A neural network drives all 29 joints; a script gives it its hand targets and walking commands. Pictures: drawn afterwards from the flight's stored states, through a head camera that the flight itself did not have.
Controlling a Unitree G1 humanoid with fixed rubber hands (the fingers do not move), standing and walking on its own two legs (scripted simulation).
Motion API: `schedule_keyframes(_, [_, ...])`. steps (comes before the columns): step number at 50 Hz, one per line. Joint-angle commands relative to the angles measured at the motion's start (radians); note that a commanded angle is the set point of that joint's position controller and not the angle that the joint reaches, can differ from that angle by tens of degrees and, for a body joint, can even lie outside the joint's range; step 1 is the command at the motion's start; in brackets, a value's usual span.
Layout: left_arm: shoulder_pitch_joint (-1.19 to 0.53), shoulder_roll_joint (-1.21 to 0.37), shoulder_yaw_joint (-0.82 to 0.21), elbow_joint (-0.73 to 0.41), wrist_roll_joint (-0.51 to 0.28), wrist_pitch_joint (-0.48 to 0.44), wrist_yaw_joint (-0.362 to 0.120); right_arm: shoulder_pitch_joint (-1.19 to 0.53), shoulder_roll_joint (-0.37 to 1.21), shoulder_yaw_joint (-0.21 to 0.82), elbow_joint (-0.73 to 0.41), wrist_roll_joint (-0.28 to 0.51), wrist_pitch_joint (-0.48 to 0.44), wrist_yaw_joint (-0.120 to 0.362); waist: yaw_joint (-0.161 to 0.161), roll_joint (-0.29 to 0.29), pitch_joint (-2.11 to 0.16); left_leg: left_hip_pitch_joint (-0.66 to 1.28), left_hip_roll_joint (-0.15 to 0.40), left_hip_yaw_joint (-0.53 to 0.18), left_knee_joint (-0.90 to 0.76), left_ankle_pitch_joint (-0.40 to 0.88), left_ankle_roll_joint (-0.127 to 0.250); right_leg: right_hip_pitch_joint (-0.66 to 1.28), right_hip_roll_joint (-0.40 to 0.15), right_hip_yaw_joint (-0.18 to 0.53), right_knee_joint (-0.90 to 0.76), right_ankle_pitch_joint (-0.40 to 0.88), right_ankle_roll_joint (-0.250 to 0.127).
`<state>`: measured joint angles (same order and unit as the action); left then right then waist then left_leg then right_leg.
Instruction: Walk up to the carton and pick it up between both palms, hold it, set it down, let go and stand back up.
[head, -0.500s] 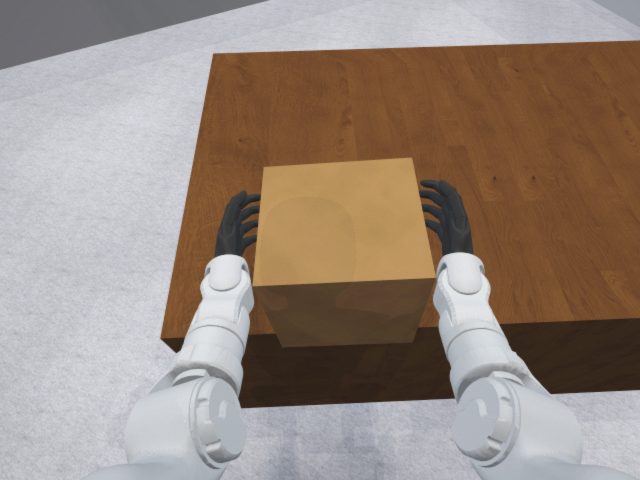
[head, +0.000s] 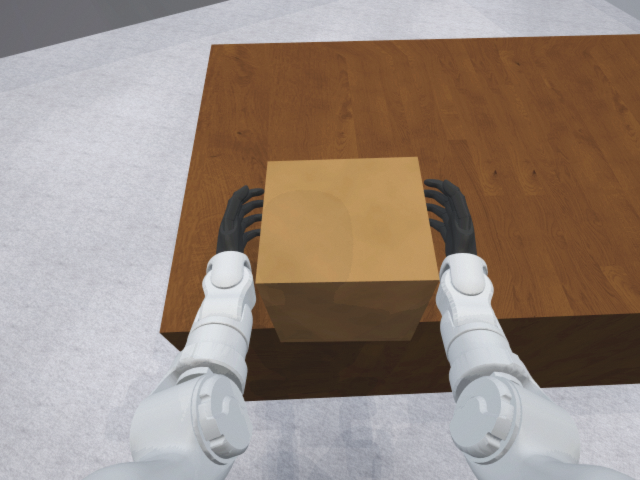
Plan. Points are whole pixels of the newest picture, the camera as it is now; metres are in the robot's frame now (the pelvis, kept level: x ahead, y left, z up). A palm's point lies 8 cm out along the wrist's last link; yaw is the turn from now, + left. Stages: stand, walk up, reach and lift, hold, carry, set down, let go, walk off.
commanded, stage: set down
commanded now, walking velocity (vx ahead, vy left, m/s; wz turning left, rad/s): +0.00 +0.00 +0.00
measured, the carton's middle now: (343, 256) +0.41 +0.00 -0.03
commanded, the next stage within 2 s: none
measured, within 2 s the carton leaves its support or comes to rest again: neither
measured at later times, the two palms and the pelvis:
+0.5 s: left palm (237, 246) +0.40 +0.14 +0.01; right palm (459, 250) +0.40 -0.15 +0.02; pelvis +0.00 +0.00 +0.00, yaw +0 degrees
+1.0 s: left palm (237, 246) +0.40 +0.14 +0.01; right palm (459, 250) +0.40 -0.15 +0.02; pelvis +0.00 +0.00 +0.00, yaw +0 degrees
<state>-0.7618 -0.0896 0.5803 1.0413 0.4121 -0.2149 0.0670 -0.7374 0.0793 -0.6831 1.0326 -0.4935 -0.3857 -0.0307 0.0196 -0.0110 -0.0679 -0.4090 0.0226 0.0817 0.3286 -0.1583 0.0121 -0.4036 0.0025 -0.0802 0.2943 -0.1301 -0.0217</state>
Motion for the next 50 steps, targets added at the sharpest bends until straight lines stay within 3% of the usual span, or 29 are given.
schedule_keyframes(1, [-0.545,-0.393,-0.229,-0.069,0.043,-0.078,-0.073,-0.481,0.499,0.264,0.041,-0.075,-0.019,0.109,0.006,-0.015,-0.529,0.085,0.015,0.031,-0.005,0.257,-0.009,0.416,-0.016,0.003,0.070,0.356,0.030])
schedule_keyframes(27, [-0.440,-0.367,-0.179,-0.076,0.096,-0.070,-0.080,-0.424,0.485,0.242,0.002,-0.091,-0.023,0.118,0.015,-0.027,-0.467,0.038,0.012,0.024,-0.017,0.219,0.017,0.392,-0.023,0.008,0.062,0.303,0.034])
schedule_keyframes(38, [-0.419,-0.365,-0.155,-0.082,0.118,-0.064,-0.081,-0.401,0.490,0.220,-0.008,-0.098,-0.010,0.123,0.010,-0.016,-0.445,0.040,0.012,0.018,-0.010,0.220,0.016,0.348,-0.022,0.009,0.051,0.261,0.030])
schedule_keyframes(48, [-0.402,-0.324,-0.140,-0.090,0.123,-0.066,-0.078,-0.388,0.431,0.192,-0.025,-0.120,0.013,0.133,0.027,-0.018,-0.457,0.091,0.012,0.029,0.010,0.265,0.006,0.358,-0.014,0.009,0.062,0.286,0.037])
schedule_keyframes(49, [-0.401,-0.330,-0.147,-0.090,0.117,-0.055,-0.074,-0.379,0.421,0.191,-0.004,-0.118,0.017,0.131,-0.008,-0.030,-0.425,0.116,0.011,0.020,0.005,0.243,0.010,0.319,-0.010,0.006,0.061,0.262,0.032])
schedule_keyframes(50, [-0.403,-0.320,-0.151,-0.094,0.109,-0.050,-0.072,-0.374,0.397,0.184,0.000,-0.113,0.019,0.128,-0.009,-0.030,-0.436,0.141,0.011,0.022,0.006,0.241,0.009,0.298,-0.009,0.002,0.053,0.247,0.033])
